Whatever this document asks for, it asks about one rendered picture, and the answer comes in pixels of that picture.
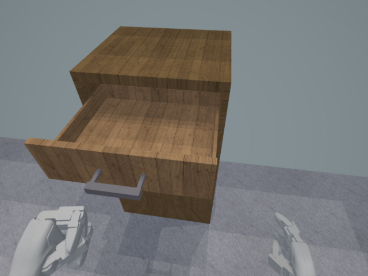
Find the right robot hand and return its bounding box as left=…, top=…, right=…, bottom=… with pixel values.
left=269, top=212, right=317, bottom=276

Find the left robot hand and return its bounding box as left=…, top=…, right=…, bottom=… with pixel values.
left=8, top=206, right=93, bottom=276

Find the drawer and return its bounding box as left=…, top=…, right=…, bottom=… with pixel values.
left=24, top=84, right=220, bottom=200

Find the handle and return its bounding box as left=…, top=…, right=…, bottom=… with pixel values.
left=83, top=168, right=146, bottom=201

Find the cabinet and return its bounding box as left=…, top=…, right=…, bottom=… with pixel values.
left=70, top=26, right=231, bottom=224

